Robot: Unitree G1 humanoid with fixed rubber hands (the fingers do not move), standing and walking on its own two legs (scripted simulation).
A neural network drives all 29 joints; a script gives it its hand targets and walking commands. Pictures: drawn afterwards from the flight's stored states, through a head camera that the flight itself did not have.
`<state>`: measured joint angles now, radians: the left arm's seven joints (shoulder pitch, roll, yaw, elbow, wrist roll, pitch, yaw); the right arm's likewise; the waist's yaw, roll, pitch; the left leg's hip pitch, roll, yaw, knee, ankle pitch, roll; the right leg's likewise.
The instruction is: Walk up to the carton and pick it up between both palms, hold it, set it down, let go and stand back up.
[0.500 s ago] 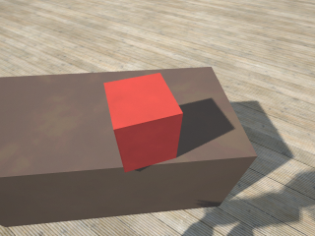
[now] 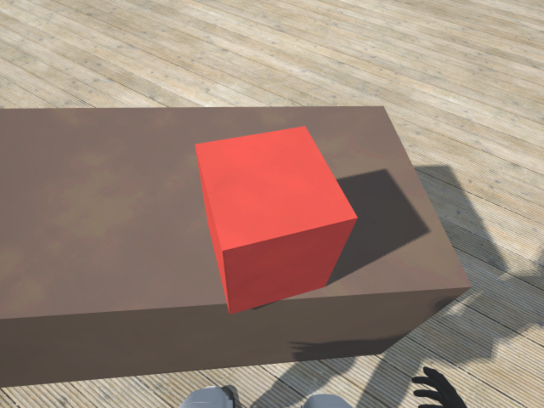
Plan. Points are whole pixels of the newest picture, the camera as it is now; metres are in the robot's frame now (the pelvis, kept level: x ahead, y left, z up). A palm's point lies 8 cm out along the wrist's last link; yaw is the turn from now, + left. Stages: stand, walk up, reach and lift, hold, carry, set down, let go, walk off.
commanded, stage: walk up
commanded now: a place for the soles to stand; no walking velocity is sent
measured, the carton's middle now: (266, 222) +0.42 +0.01 -0.04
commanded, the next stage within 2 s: reach and lift in 1.58 s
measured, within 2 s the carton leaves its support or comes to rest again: neither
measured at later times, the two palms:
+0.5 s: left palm out of the picture +0.04 +0.29 -0.09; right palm out of the picture +0.08 -0.32 -0.12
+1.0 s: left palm out of the picture +0.06 +0.29 -0.10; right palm out of the picture +0.12 -0.31 -0.09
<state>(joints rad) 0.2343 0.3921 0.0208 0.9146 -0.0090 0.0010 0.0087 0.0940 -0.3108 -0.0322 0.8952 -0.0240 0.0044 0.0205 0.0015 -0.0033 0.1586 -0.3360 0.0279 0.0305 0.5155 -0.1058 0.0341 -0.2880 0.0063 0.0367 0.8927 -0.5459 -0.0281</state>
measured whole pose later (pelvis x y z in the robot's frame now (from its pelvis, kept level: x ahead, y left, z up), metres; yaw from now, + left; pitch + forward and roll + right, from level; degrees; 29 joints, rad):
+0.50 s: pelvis -0.01 -0.02 +0.00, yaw +5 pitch -1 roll +1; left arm 0.21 0.37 0.05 0.85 0.03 -0.01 -0.01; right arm 0.20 -0.38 -0.04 0.95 -0.02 0.01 0.00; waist 0.02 0.01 0.11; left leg -0.19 -0.04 -0.02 0.51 -0.35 0.01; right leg -0.27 -0.03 -0.07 0.57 -0.28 -0.03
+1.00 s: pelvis +0.00 -0.02 +0.02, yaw +4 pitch -1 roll +0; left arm 0.14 0.36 0.00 1.05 0.01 -0.04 0.00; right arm 0.09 -0.36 -0.02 1.03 -0.01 -0.02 0.01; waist 0.01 0.01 0.05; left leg -0.10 0.00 -0.02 0.38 -0.26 0.01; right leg -0.16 0.01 -0.02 0.37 -0.19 -0.01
